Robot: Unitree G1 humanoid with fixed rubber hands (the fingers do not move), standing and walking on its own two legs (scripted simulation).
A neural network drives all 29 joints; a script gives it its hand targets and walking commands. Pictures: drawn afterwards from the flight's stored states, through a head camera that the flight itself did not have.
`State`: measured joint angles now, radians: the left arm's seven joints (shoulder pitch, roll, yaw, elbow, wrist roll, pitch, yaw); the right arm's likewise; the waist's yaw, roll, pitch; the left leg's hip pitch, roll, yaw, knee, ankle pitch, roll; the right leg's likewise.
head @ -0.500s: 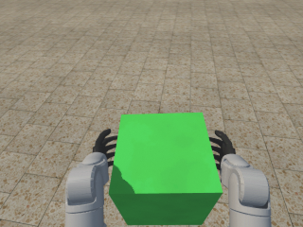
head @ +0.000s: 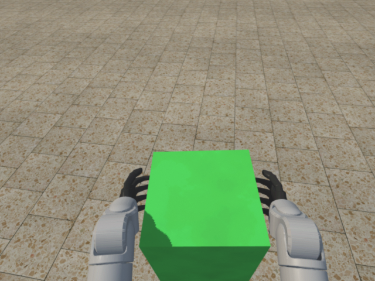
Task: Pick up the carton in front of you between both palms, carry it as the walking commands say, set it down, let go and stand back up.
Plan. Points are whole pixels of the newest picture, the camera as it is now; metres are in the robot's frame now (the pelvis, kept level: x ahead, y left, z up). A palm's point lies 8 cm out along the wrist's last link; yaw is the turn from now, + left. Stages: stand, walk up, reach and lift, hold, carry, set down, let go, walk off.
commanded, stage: carry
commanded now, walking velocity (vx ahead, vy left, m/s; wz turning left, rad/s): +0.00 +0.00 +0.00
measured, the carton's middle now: (202, 218) +0.28 +0.00 -0.03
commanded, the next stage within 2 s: hold in 1.44 s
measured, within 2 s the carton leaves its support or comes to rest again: neither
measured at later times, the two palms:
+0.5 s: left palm (125, 221) +0.24 +0.15 +0.03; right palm (274, 224) +0.24 -0.14 +0.03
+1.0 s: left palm (120, 239) +0.21 +0.16 +0.04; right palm (278, 242) +0.20 -0.14 +0.03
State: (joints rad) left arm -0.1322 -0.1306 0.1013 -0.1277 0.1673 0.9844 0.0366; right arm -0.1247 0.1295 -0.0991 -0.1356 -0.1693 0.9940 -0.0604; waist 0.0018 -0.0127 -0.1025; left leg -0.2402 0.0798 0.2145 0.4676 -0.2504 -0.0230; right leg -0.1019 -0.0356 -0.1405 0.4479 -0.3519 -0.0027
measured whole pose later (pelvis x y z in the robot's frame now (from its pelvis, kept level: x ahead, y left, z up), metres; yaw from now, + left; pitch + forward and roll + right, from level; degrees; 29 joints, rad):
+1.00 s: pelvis -0.08 +0.01 -0.01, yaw +0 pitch +2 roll +0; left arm -0.22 -0.14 0.18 0.16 0.24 0.75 0.01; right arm -0.22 0.14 -0.18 0.17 -0.24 0.75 -0.03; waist 0.00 0.00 -0.09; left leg -0.33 0.09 0.21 0.50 -0.19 0.01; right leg -0.21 -0.03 -0.15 0.51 -0.33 -0.02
